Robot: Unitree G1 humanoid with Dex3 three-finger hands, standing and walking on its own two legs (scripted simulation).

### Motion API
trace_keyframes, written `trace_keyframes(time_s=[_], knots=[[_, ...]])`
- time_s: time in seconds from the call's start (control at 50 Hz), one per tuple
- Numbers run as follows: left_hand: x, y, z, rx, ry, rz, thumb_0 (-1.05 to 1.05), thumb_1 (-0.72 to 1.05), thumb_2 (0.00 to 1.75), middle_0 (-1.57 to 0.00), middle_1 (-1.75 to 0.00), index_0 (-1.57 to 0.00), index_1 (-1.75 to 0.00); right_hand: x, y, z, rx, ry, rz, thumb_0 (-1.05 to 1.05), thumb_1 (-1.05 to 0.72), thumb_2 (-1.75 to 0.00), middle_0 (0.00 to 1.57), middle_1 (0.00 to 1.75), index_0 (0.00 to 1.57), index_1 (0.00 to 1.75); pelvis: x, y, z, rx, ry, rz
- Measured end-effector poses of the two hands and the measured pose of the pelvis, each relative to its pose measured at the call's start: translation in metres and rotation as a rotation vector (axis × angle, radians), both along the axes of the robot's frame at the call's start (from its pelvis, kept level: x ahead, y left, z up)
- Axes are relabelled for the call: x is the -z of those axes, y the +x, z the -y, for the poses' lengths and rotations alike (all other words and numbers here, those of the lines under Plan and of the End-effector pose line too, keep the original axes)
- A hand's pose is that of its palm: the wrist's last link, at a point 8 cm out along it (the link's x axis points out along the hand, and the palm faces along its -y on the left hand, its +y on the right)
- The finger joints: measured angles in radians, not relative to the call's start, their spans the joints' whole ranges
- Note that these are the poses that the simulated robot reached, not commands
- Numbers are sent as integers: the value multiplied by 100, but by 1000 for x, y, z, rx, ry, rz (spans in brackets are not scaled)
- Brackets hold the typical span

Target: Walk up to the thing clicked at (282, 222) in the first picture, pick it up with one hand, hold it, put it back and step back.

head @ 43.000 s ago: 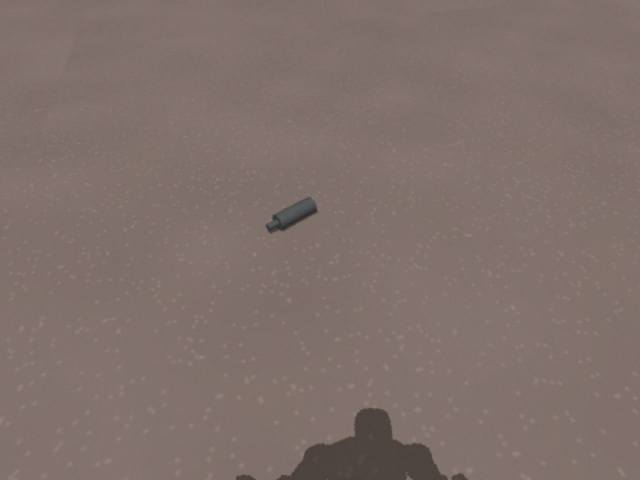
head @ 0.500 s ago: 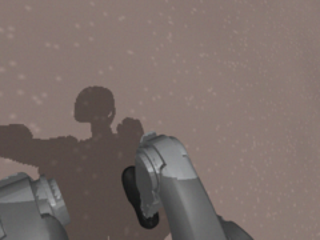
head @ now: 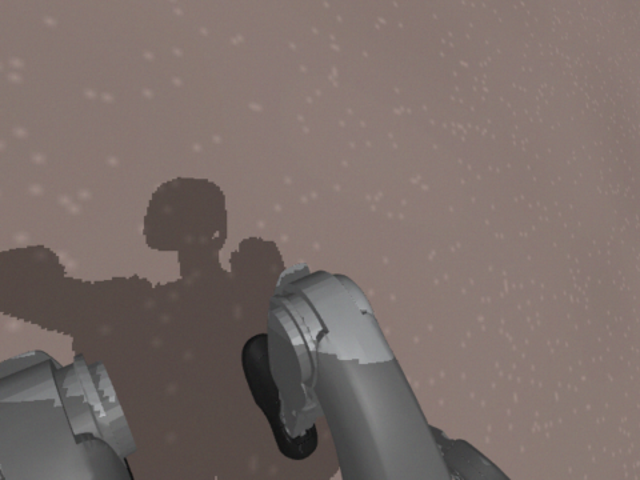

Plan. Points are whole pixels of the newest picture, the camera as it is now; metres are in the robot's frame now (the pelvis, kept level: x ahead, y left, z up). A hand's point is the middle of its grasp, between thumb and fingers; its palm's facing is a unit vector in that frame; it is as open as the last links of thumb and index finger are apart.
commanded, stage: close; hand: left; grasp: from above
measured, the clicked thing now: out of the picture +0.45 +0.39 -0.26
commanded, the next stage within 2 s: settle in 0.26 s
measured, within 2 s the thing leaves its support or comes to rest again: leaves its support in 0.70 s
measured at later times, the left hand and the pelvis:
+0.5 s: hand out of the picture +0.45 +0.36 -0.23, palm faces -0.42 -0.16 -0.89, open 10.6 cm; pelvis +0.00 +0.00 +0.00, yaw +0 degrees
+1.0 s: hand out of the picture +0.44 +0.38 -0.16, palm faces -0.41 -0.11 -0.91, open 10.3 cm; pelvis +0.01 +0.00 +0.02, yaw +3 degrees
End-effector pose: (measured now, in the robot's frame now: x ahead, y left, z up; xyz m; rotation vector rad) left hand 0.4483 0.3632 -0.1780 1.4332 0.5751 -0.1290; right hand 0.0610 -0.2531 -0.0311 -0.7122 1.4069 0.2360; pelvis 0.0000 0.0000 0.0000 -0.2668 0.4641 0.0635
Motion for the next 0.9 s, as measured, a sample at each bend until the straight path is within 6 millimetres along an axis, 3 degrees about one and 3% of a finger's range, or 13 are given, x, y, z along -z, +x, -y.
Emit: trace_keyframes(time_s=[0.64,0.76,0.9], knots=[[-4,3,-1,-5,-5,-6,1,-7,64,-53,-77,-57,-74,0,-1,7,22,-14,-31,0,-91,-90,20,30,20,30,-4,2,3,-3,5,-19],[-19,4,-3,15,3,38,1,-6,61,-56,-72,-59,-70,1,8,8,40,-8,-20,0,-91,-90,20,30,20,30,-7,5,3,-8,6,-43],[-54,2,-11,-1,30,62,1,-4,56,-59,-67,-62,-64,5,29,9,73,21,38,0,-91,-90,20,30,20,30,-13,7,2,-23,15,-83]])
